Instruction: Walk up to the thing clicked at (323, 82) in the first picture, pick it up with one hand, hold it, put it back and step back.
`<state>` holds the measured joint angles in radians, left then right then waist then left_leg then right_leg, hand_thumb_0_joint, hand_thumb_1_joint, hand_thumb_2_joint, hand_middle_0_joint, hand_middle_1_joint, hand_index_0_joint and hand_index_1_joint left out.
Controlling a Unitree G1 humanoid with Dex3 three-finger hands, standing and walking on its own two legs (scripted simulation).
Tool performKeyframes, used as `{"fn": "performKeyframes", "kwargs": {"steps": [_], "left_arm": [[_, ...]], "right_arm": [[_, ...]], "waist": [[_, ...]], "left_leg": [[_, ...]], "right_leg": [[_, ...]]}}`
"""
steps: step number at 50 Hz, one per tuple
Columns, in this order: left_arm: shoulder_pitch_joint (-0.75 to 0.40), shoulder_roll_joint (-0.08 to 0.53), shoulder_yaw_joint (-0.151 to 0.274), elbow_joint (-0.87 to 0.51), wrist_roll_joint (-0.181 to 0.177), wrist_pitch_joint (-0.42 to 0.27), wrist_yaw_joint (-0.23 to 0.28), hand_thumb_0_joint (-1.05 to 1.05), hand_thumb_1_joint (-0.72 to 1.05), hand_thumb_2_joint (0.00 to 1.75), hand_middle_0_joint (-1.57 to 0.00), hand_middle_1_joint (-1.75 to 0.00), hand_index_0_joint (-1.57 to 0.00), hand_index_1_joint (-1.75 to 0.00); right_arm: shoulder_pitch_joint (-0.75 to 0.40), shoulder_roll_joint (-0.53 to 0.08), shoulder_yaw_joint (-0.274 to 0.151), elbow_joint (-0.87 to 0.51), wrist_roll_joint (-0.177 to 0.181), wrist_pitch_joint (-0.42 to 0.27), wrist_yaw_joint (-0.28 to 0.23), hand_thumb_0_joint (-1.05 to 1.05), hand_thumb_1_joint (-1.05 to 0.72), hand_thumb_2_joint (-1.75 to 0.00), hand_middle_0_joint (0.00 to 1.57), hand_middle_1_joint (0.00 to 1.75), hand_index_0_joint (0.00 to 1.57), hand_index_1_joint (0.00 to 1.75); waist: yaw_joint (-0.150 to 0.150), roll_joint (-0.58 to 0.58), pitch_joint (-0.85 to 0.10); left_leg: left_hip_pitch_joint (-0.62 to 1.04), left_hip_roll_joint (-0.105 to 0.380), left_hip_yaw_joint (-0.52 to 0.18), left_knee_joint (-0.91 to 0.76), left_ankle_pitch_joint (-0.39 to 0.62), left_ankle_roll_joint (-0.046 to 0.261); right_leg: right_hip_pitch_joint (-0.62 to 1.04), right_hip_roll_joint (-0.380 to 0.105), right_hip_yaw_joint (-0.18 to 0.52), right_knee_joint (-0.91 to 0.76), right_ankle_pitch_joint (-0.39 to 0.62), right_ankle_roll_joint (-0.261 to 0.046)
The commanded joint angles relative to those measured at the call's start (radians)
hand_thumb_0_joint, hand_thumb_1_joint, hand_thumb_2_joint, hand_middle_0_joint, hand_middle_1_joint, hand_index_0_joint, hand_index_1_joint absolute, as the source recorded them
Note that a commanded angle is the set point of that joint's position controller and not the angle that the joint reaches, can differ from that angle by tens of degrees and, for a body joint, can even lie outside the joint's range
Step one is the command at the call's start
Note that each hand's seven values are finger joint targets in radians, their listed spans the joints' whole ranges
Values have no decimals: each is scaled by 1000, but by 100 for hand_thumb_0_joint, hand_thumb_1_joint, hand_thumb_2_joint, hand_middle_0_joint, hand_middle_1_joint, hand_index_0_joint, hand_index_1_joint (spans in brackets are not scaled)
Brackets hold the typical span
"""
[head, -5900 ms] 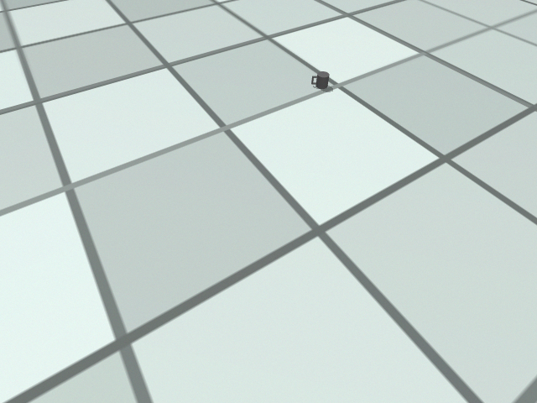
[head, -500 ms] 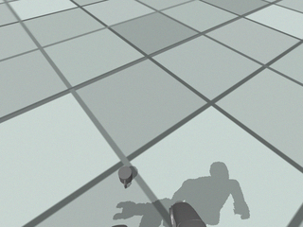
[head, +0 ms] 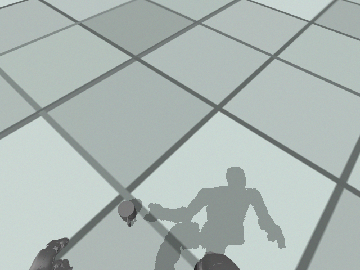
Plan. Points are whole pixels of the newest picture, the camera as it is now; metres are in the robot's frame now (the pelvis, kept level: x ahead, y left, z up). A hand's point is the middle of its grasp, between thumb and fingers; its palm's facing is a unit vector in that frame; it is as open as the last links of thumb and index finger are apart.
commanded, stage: walk up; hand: left
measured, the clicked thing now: (127, 214) +0.45 +0.23 -0.70
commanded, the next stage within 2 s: stand in 1.56 s
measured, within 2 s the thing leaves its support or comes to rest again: neither
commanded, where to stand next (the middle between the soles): +0.10 -0.03 m, yaw +5 degrees
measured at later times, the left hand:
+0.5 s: hand out of the picture +0.11 +0.27 -0.14, palm faces +0.03 -0.94 -0.34, open 7.4 cm
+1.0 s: hand out of the picture +0.15 +0.25 -0.12, palm faces +0.05 -0.94 -0.33, open 7.4 cm
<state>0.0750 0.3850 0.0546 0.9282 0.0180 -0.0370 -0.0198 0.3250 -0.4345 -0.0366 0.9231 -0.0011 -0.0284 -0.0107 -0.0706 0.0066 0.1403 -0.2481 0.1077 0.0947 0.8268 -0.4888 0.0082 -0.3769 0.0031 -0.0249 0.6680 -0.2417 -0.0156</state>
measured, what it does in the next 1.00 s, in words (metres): steps on the spot: left foot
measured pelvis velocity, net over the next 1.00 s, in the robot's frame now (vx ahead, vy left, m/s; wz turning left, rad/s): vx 0.06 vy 0.00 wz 0.05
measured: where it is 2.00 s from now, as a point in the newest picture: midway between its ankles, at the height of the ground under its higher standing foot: outside the picture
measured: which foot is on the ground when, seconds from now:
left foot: up 0.00-0.22, down 0.24-1.00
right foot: down 0.00-1.00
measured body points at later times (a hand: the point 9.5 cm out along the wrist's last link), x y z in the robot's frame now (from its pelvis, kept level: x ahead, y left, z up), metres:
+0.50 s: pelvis +0.05 +0.00 +0.02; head +0.08 +0.01 +0.47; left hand +0.10 +0.32 -0.12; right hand +0.14 -0.30 -0.11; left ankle +0.07 +0.13 -0.71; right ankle +0.07 -0.12 -0.71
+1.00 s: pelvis +0.06 +0.00 +0.03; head +0.08 -0.01 +0.48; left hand +0.15 +0.30 -0.10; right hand +0.18 -0.30 -0.10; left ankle +0.07 +0.13 -0.71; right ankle +0.07 -0.12 -0.71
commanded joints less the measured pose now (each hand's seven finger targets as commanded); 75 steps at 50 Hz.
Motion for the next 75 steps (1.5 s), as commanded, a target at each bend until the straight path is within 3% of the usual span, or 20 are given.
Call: {"fn": "performKeyframes", "kwargs": {"steps": [1, 3, 5, 8, 10, 11, 12, 13, 14, 15, 18, 19, 20, 21, 23, 24, 27, 35, 51, 75], "left_arm": [[115, 323, 82, -43, -17, -10, 23, 0, 90, 90, -20, -30, -20, -30], [33, 278, 66, -61, -8, -4, 27, 0, 90, 90, -20, -30, -20, -30], [5, 251, 58, -63, 3, -1, 22, 0, 90, 90, -20, -30, -20, -30], [-26, 220, 51, -50, 0, 7, 18, 0, 90, 90, -20, -30, -20, -30], [-62, 210, 41, -45, -16, 23, 15, 0, 90, 90, -20, -30, -20, -30], [-63, 187, 29, -42, -22, 31, 13, 0, 90, 90, -20, -30, -20, -30], [-65, 146, 16, -42, -28, 37, 13, 0, 90, 90, -20, -30, -20, -30], [-26, 140, 14, -21, -36, 46, 15, 0, 90, 90, -20, -30, -20, -30], [-3, 197, 33, 21, -30, 50, 20, 0, 90, 90, -20, -30, -20, -30], [19, 190, 31, 31, -27, 46, 17, 0, 90, 90, -20, -30, -20, -30], [59, 173, 21, 91, -24, 26, 16, 0, 90, 90, -20, -30, -20, -30], [24, 188, 20, 95, -21, 21, 16, 0, 90, 90, -20, -30, -20, -30], [-22, 192, 14, 88, -23, 21, 15, 0, 90, 90, -20, -30, -20, -30], [-49, 186, 7, 84, -25, 19, 14, 0, 90, 90, -20, -30, -20, -30], [-31, 176, -3, 114, -32, 16, 16, 0, 90, 90, -20, -30, -20, -30], [-34, 182, -5, 129, -30, 14, 18, 0, 90, 90, -20, -30, -20, -30], [-58, 184, -6, 150, -32, 11, 21, 0, 90, 90, -20, -30, -20, -30], [-95, 167, -7, 192, -23, 13, 21, 0, 90, 90, -20, -30, -20, -30], [-97, 167, 13, 171, -14, 18, 17, 0, 90, 90, -20, -30, -20, -30], [-70, 155, 13, 170, -14, 23, 15, 0, 90, 90, -20, -30, -20, -30]], "right_arm": [[-7, -219, -57, -59, 7, -11, -16, 0, -90, -90, 20, 30, 20, 30], [47, -218, -54, -13, 7, -16, -9, 0, -90, -90, 20, 30, 20, 30], [102, -183, -48, 25, -4, -16, 0, 0, -90, -90, 20, 30, 20, 30], [81, -144, -37, 50, -7, -21, 3, 0, -90, -90, 20, 30, 20, 30], [56, -147, -43, 60, -15, -30, -4, 0, -90, -90, 20, 30, 20, 30], [23, -167, -48, 51, -24, -34, -7, 0, -90, -90, 20, 30, 20, 30], [0, -200, -51, 44, -33, -38, -10, 0, -90, -90, 20, 30, 20, 30], [-82, -263, -55, 17, -23, -44, -11, 0, -90, -90, 20, 30, 20, 30], [-148, -279, -57, 10, -20, -40, -9, 0, -90, -90, 20, 30, 20, 30], [-180, -256, -48, 8, -22, -41, -10, 0, -90, -90, 20, 30, 20, 30], [-194, -179, -20, 41, -9, -42, -6, 0, -90, -90, 20, 30, 20, 30], [-173, -158, -14, 56, -4, -38, -5, 0, -90, -90, 20, 30, 20, 30], [-172, -152, -11, 64, 1, -35, -5, 0, -90, -90, 20, 30, 20, 30], [-178, -156, -9, 76, 1, -37, -7, 0, -90, -90, 20, 30, 20, 30], [-220, -161, -4, 93, 2, -39, -8, 0, -90, -90, 20, 30, 20, 30], [-230, -150, -3, 101, 7, -38, -8, 0, -90, -90, 20, 30, 20, 30], [-243, -145, -2, 125, 12, -31, -8, 0, -90, -90, 20, 30, 20, 30], [-332, -129, 4, 170, 8, -14, -1, 0, -90, -90, 20, 30, 20, 30], [-339, -125, 2, 158, 1, -16, -1, 0, -90, -90, 20, 30, 20, 30], [-299, -124, 4, 170, -4, -16, 0, 0, -90, -90, 20, 30, 20, 30]], "waist": [[114, -88, -138], [70, -131, -95], [60, -186, -93], [64, -219, -105], [39, -175, -119], [33, -131, -112], [40, 7, -87], [72, 129, -86], [79, 99, -51], [101, 67, -58], [117, 87, -169], [92, 60, -183], [67, 38, -175], [61, 35, -190], [80, 53, -216], [75, 18, -232], [60, -5, -239], [62, -33, -193], [72, -20, -231], [67, -6, -186]], "left_leg": [[-367, -51, -183, 314, -118, 25], [-298, -38, -151, 209, -46, 20], [-191, -56, -104, 120, 29, 4], [-56, -68, -62, -101, 125, -12], [55, -96, -49, -234, 262, -8], [91, -81, -96, -270, 278, -1], [50, 19, -271, -398, 178, 17], [-111, 186, -548, -559, -61, 108], [-229, 222, -578, -584, -127, 167], [-213, 180, -502, -547, -61, 152], [-112, 76, -285, -402, 242, 54], [-109, 45, -263, -388, 266, 33], [-65, 17, -237, -414, 220, 21], [-9, 17, -228, -425, 251, 17], [31, 30, -223, -398, 401, 24], [70, 21, -200, -379, 466, 23], [107, 16, -179, -388, 537, 20], [113, 17, -179, -475, 430, 7], [130, 26, -171, -506, 497, -5], [89, 18, -196, -550, 399, 4]], "right_leg": [[280, -362, 547, -369, -349, -290], [138, -272, 382, -341, -367, -224], [28, -211, 269, -337, -297, -198], [-45, -199, 206, -285, -212, -170], [-105, -188, 181, -194, -188, -129], [-166, -179, 179, -156, -200, -98], [-189, -126, 135, -67, -231, -63], [-82, -36, 57, 57, -243, -21], [25, -46, 71, 144, -248, -18], [47, -48, 75, 106, -214, -22], [182, -77, 91, -133, 6, -35], [192, -99, 144, -166, 42, -40], [151, -112, 157, -179, 34, -41], [140, -115, 148, -174, 84, -33], [181, -118, 124, -190, 173, -18], [181, -126, 127, -208, 206, -21], [203, -140, 123, -242, 277, -15], [215, -144, 116, -355, 159, -3], [293, -137, 89, -371, 210, -2], [288, -127, 90, -394, 135, 5]]}}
